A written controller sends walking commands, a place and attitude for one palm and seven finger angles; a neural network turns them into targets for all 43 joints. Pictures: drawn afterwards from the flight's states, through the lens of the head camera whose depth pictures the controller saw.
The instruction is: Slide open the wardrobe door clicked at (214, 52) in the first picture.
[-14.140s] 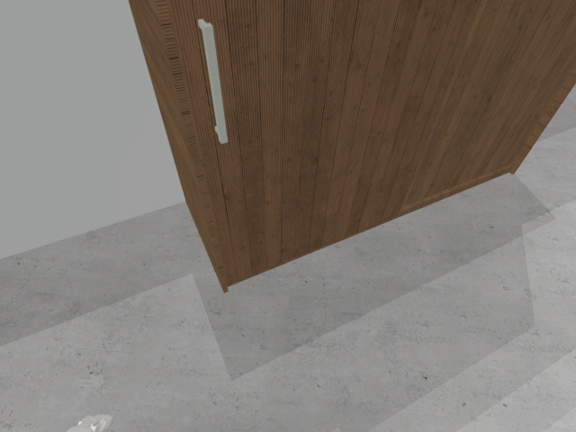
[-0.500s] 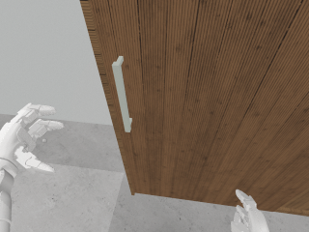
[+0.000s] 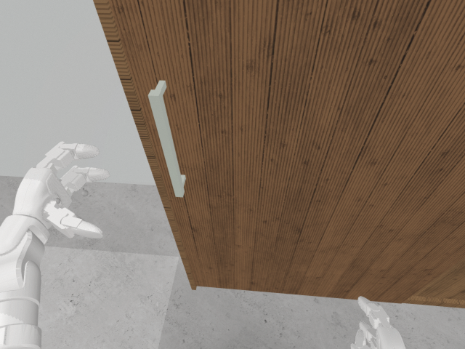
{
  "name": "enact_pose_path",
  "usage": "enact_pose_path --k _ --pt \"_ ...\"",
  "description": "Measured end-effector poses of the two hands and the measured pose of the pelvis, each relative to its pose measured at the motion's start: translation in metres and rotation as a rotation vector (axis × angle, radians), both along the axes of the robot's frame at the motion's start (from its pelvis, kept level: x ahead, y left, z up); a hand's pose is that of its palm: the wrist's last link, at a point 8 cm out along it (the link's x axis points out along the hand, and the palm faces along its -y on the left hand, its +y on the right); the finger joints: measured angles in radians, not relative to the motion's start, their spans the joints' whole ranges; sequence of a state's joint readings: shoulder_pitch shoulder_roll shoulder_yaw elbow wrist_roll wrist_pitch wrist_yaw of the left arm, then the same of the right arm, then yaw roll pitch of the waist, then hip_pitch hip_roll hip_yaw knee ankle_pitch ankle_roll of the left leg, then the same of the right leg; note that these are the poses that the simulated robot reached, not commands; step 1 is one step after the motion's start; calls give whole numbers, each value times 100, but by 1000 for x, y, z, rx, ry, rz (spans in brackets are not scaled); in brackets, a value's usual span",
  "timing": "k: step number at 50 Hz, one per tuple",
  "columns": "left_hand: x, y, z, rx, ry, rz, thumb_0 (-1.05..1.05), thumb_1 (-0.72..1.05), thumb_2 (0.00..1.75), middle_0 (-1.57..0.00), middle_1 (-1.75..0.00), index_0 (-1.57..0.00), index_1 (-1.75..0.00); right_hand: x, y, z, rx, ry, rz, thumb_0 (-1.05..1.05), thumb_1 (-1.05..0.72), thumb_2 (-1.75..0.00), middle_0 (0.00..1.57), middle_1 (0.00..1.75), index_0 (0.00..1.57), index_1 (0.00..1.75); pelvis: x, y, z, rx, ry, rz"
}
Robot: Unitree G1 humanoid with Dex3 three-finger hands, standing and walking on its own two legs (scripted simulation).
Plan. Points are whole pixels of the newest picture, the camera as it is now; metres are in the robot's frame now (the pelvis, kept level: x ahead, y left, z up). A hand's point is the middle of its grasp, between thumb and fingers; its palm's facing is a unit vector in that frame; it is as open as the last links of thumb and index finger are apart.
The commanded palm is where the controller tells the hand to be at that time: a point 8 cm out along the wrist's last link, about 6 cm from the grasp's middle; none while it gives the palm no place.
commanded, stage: move the hooked fingers beside the handle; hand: left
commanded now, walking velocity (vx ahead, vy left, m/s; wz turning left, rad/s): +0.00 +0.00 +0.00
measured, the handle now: (171, 146) +0.45 +0.15 +0.11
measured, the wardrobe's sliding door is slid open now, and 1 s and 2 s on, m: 0.00 0.00 0.00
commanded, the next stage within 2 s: feel for the door with the fingertips in 1.92 s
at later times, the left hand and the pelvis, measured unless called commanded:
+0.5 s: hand (105, 178) +0.35 +0.24 +0.12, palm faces +0.00 -1.00 -0.02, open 14.0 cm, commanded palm +0.33 +0.28 +0.13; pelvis +0.01 +0.00 +0.00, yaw +0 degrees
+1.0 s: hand (126, 162) +0.39 +0.22 +0.12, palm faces -0.02 -1.00 +0.00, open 14.0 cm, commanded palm +0.37 +0.26 +0.12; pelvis +0.01 +0.00 +0.00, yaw -1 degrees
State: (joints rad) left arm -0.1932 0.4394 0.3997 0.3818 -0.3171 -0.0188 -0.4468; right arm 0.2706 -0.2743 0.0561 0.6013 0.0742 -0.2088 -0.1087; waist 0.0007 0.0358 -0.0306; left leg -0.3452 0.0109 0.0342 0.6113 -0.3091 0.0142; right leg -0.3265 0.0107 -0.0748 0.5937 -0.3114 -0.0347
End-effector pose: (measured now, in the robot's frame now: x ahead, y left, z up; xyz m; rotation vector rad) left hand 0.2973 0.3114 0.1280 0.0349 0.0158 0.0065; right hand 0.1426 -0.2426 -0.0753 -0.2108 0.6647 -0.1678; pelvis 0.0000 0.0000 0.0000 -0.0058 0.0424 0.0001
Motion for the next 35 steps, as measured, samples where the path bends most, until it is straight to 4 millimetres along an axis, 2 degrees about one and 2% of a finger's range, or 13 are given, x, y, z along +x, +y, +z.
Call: enact_pose_path --k 7,16,23,35 --pt "7 -6 0 0 -19 -4 -1 -50 30 -30 -119 -30 -120 -3 -4 -4 -9 36 -11 2 -90 -90 21 30 20 30 4 1 0 -1 6 1" --pt "21 -20 -2 -9 -12 -20 -1 -50 30 -30 -120 -30 -120 4 0 -3 3 35 -15 2 -90 -90 20 30 20 30 8 1 1 2 11 -2" --pt "32 -19 -4 -16 0 -1 -1 -50 30 -30 -120 -30 -120 7 2 -3 7 44 -13 2 -90 -90 21 30 20 30 9 1 1 1 14 0" --pt "53 -29 -6 -24 -1 -18 -1 -50 30 -30 -120 -30 -120 -4 -2 -10 4 108 -33 2 -90 -90 21 30 20 30 11 2 0 2 29 -3"
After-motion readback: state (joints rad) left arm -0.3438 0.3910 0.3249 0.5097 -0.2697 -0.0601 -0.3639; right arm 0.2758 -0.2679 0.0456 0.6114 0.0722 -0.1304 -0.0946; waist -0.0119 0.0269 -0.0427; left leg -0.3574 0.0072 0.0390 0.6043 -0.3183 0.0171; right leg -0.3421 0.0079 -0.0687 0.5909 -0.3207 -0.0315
